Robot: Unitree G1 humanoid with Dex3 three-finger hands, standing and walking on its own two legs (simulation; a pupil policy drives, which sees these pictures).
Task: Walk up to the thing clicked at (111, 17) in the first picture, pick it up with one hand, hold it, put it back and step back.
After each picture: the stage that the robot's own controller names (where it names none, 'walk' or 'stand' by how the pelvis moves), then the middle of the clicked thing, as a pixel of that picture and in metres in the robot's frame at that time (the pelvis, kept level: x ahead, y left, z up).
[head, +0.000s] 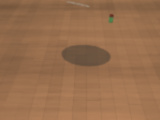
stand; (111, 18) +2.12 -0.38 -0.72
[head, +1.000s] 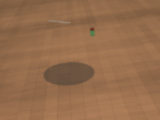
walk; (92, 32) +2.01 +0.06 -0.69
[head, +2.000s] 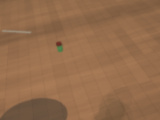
walk; (59, 46) +1.37 +0.39 -0.71
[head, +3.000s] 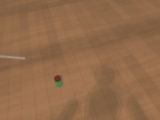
walk; (58, 81) +0.91 +0.34 -0.72
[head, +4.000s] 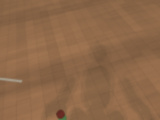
walk; (61, 116) +0.54 +0.27 -0.71
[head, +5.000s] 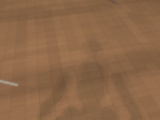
stand; out of the picture +0.44 +0.22 -0.71
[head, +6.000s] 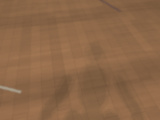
stand; out of the picture +0.41 +0.19 -0.71
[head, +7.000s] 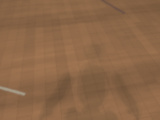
stand; out of the picture +0.38 +0.16 -0.72
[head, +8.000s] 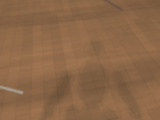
stand; out of the picture +0.38 +0.17 -0.73
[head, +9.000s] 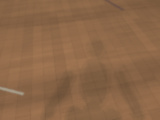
stand; out of the picture +0.37 +0.18 -0.73
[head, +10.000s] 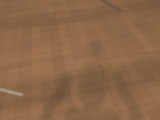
stand; out of the picture +0.38 +0.18 -0.73
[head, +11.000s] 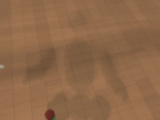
go down; (50, 116) +0.40 +0.20 -0.64
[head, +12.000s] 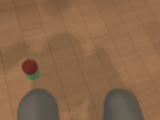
go down; (31, 70) +0.45 +0.24 -0.31
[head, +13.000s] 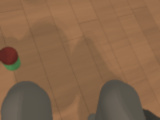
close in; (10, 59) +0.44 +0.26 -0.26
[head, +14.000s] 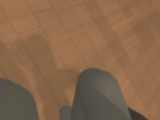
close; out of the picture +0.43 +0.29 -0.22
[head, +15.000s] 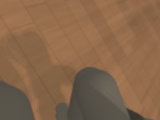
close; out of the picture +0.42 +0.30 -0.22
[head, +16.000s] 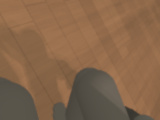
lift; out of the picture +0.40 +0.28 -0.23
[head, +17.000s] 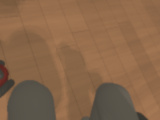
lift; out of the picture +0.33 +0.28 -0.14
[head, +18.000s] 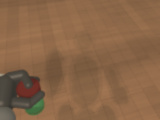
lift; (31, 97) +0.32 +0.18 +0.02
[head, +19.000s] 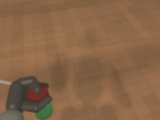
hold; (41, 102) +0.31 +0.17 -0.01
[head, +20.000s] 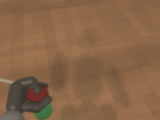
hold; (40, 103) +0.31 +0.17 -0.02
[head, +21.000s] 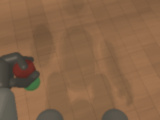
crouch; (28, 76) +0.39 +0.20 -0.08
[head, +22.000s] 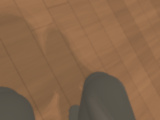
lower; out of the picture +0.42 +0.28 -0.21
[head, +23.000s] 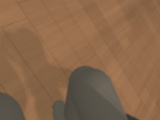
lower; out of the picture +0.42 +0.31 -0.22
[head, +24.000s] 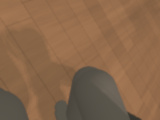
lower; out of the picture +0.42 +0.31 -0.22
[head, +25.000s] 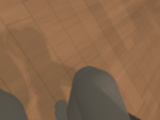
lower; out of the picture +0.42 +0.31 -0.22
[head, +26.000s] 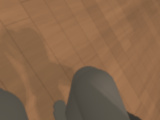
loosen; out of the picture +0.42 +0.31 -0.23
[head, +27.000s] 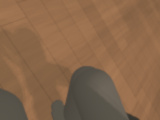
withdraw; out of the picture +0.41 +0.29 -0.23
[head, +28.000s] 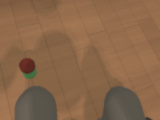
walk; (28, 69) +0.44 +0.25 -0.30
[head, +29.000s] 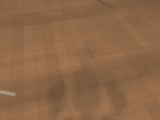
stand; out of the picture +0.38 +0.17 -0.65
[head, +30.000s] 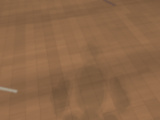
stand; out of the picture +0.39 +0.20 -0.67
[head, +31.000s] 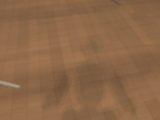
stand; out of the picture +0.39 +0.18 -0.69
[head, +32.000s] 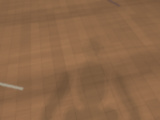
walk; out of the picture +0.41 +0.18 -0.72
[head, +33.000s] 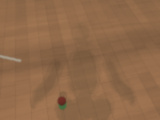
walk; (62, 103) +0.54 +0.17 -0.71
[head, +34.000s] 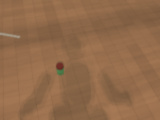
walk; (60, 69) +0.82 +0.21 -0.70
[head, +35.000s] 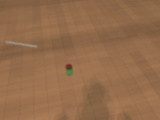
stand; (69, 70) +1.06 +0.21 -0.70
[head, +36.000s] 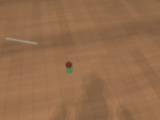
stand; (69, 67) +1.06 +0.19 -0.72
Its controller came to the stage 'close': yes
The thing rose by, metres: 0.70
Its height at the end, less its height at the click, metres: +0.00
